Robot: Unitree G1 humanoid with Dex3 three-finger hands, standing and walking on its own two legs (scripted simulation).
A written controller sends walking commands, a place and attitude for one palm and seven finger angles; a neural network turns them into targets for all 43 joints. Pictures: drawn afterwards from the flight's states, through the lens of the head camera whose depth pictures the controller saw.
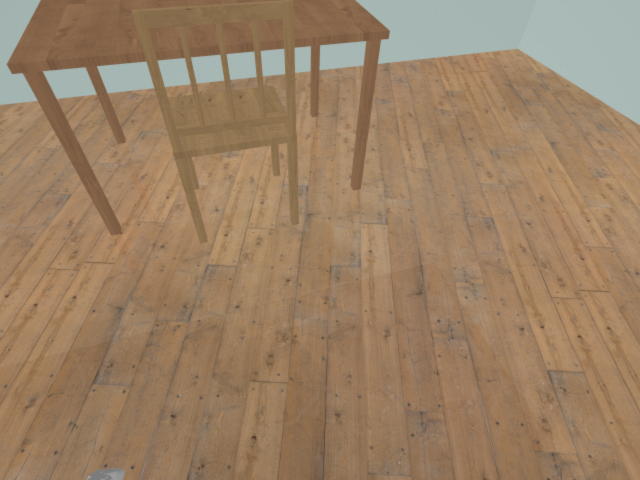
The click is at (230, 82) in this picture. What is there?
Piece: chair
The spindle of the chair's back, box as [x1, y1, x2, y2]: [216, 23, 235, 121]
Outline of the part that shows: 220,23 216,24 216,30 231,121 235,121 222,27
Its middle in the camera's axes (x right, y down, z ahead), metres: -0.29 -0.50 +1.19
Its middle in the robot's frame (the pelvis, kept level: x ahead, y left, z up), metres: +1.21 +0.35 -0.07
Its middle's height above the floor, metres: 0.70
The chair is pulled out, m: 0.00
